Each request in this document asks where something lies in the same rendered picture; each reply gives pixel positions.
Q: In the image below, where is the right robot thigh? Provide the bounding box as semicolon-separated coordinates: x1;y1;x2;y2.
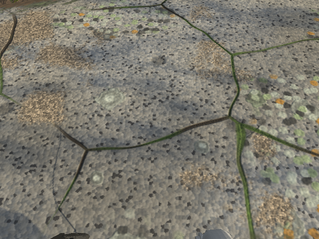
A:
194;229;232;239

